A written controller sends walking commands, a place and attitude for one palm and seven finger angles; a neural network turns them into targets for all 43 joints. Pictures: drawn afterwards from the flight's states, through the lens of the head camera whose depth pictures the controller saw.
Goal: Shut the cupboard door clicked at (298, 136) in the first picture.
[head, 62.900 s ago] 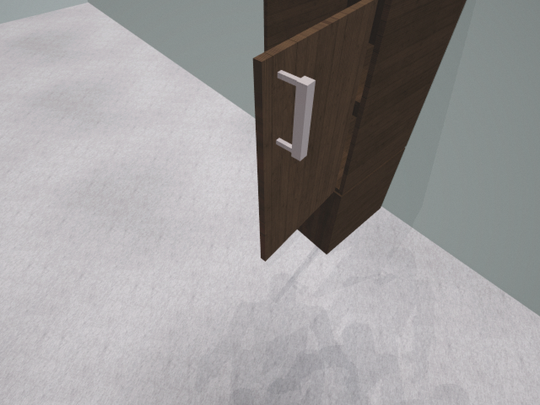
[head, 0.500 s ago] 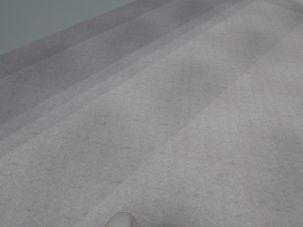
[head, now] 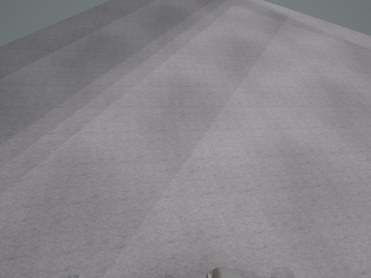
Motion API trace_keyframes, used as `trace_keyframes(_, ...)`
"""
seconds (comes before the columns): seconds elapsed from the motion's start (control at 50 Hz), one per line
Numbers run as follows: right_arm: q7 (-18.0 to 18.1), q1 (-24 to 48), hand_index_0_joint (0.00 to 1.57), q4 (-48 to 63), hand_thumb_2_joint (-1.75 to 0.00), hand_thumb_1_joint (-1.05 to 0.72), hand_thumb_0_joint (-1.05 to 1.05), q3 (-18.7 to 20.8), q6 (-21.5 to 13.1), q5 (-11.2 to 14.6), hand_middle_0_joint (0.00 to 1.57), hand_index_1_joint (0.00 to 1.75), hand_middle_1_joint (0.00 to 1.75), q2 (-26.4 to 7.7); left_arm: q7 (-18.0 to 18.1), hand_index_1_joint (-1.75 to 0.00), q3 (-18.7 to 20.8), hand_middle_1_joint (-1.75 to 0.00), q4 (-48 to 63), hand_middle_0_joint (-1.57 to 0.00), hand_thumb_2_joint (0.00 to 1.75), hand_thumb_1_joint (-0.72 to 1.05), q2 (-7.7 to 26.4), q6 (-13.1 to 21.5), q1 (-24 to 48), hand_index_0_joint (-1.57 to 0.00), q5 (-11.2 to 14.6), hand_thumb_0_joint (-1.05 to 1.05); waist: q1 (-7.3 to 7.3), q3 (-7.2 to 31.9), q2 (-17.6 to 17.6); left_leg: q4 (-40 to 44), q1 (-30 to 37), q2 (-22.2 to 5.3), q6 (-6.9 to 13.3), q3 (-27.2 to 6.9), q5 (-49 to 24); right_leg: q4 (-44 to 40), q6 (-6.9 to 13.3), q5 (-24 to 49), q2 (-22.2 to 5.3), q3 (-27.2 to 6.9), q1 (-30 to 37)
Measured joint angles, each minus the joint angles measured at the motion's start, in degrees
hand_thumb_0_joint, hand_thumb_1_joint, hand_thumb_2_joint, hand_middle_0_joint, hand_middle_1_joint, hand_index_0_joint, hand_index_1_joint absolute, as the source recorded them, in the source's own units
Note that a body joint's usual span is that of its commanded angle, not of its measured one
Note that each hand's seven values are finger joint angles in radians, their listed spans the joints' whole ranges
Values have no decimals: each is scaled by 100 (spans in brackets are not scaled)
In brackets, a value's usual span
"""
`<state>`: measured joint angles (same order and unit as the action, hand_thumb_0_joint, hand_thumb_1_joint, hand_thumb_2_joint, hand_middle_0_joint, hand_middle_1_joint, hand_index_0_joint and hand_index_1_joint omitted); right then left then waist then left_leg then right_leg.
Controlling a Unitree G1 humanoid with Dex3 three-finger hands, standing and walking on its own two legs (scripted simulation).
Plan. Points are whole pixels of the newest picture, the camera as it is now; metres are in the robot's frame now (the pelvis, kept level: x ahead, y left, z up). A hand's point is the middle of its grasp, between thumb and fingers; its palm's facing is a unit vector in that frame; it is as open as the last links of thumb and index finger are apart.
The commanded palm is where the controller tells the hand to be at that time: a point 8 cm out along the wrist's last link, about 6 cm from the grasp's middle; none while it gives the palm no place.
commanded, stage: turn to face it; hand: left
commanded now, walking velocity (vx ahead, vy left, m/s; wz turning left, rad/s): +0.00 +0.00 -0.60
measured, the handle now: out of the picture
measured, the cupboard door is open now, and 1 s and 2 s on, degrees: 28 28 28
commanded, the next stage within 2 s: none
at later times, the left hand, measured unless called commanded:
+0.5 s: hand (139, 272) +0.15 +0.11 -0.16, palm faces -0.30 -0.92 -0.23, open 7.3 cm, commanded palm none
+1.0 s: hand (130, 243) +0.21 +0.15 -0.17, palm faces -0.52 -0.83 -0.20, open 7.4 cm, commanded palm none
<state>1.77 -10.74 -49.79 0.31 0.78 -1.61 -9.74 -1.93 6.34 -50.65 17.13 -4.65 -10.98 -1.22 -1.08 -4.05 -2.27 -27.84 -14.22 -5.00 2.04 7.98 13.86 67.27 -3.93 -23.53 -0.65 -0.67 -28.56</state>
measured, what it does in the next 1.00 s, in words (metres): steps on the spot, turning right: right foot, then left foot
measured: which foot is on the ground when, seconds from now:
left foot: down 0.00-0.28, up 0.30-0.70, down 0.72-1.00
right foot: up 0.00-0.26, down 0.28-0.72, up 0.74-1.00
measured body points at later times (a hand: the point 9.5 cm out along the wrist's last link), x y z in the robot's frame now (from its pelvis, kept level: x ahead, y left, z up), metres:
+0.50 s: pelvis +0.00 -0.04 -0.01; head +0.03 -0.07 +0.44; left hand +0.17 +0.16 -0.14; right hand -0.05 -0.30 -0.16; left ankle +0.03 +0.10 -0.67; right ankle -0.05 -0.14 -0.74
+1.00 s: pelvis +0.03 +0.01 +0.00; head +0.08 +0.01 +0.45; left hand +0.24 +0.19 -0.15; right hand -0.05 -0.24 -0.13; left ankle +0.08 +0.08 -0.74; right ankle -0.10 -0.10 -0.66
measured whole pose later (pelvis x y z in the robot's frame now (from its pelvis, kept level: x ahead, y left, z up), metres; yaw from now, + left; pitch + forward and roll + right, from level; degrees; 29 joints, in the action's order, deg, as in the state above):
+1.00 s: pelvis +0.03 +0.01 +0.00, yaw -35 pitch +1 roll -3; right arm 1.9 -12.0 -50.2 1.0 0.7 -1.6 -10.2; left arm -2.3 6.0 -51.8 15.6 -5.2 -10.4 -1.2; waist -0.5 -4.4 -1.1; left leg -27.5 -13.3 -6.1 1.8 11.3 14.9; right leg 62.4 -4.0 -23.8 -2.2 0.3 -26.7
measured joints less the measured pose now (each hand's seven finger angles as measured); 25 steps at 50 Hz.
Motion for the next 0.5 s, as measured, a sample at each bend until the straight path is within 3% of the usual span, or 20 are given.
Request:
trace_keyframes(0.12, -14, -278, 21, -175, -90, -90, 1, 104, -5, 1, 20, 30, 30, -97, -32, -30, -43, -30, 20, -19, 90, 91, -74, -63, 126, -20, -1, 1, 151, -10, 133, 81, 61, -184, -21, 435, 11, -828, -34, -18, -236, 147, 293)
trace_keyframes(0.22, -57, -455, 21, -337, -90, -90, 1, 212, 29, -10, 20, 30, 30, -262, -47, -30, -156, -30, 32, -19, 90, 91, -244, -20, 312, -20, 6, 1, 326, -56, 280, -247, -17, -399, -138, 770, 195, -2130, 104, -122, -185, 379, 823)
trace_keyframes(0.28, -87, -598, 21, -408, -90, -90, 1, 278, 75, 22, 20, 30, 30, -385, -51, -30, -234, -30, 100, -19, 90, 91, -330, 77, 371, -20, 14, 1, 369, -9, 332, -717, -152, -529, -274, 963, 441, -3287, 269, 594, -112, 512, 1337)
trace_keyframes(0.3, -95, -625, 21, -436, -90, -90, 1, 304, 113, 45, 20, 30, 30, -442, -29, -30, -253, -30, 106, -19, 90, 91, -373, 147, 382, -20, -3, 1, 359, 9, 380, -1029, -276, -565, -351, 908, 671, -3443, 455, 531, -66, 490, 1404)
trace_keyframes(0.32, -90, -596, 21, -478, -90, -90, 1, 332, 184, 53, 20, 30, 30, -516, 4, -30, -286, -30, 88, -19, 90, 91, -453, 202, 403, -20, -3, 1, 362, -14, 495, -1497, -463, -541, -416, 617, 1088, -3336, 531, 431, 9, 463, 1351)
trace_keyframes(0.36, -67, -543, 20, -517, -90, -91, 1, 368, 327, 64, 20, 30, 30, -603, 60, -30, -364, -30, 82, -19, 90, 91, -582, 247, 368, -20, 12, 0, 387, -6, 616, -2564, -902, -308, -486, 25, 1459, -3304, 548, 376, 73, 392, 1332)
trace_keyframes(0.4, -66, -471, 20, -522, -90, -91, 1, 370, 375, 58, 20, 30, 30, -601, 118, -30, -384, -30, 68, -20, 90, 91, -651, 252, 290, -20, 26, 0, 376, 17, 602, -3266, -1227, -124, -556, -282, 1269, -3526, 513, 513, 103, 267, 1406)
trace_keyframes(0.5, -100, -282, 20, -352, -90, -91, 1, 321, 287, 53, 20, 30, 30, -447, 151, -30, -389, -30, -17, -20, 90, 91, -654, 271, 166, -20, 38, 0, 353, -3, 425, -3323, -1518, 2, -708, -596, 795, -3958, 557, 791, 183, -2, 1537)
